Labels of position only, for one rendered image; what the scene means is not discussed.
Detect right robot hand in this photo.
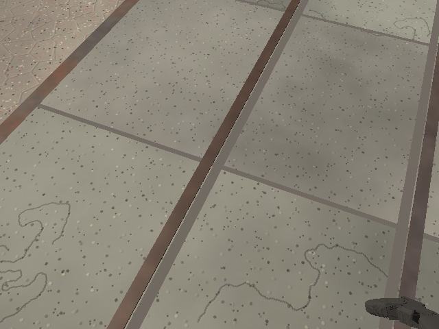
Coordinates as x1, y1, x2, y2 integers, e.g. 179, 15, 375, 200
365, 296, 439, 329

